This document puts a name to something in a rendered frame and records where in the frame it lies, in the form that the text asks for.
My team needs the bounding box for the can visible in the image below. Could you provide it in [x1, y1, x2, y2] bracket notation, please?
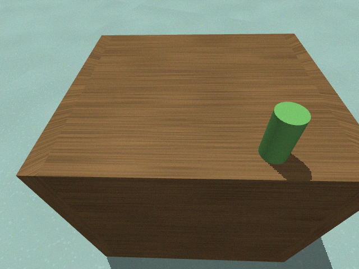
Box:
[258, 102, 311, 164]

